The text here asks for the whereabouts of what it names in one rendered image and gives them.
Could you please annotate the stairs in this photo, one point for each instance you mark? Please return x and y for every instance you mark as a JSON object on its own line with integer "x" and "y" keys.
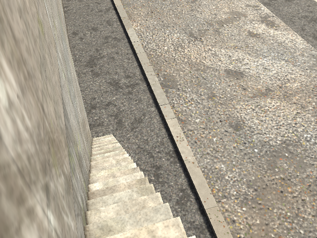
{"x": 121, "y": 203}

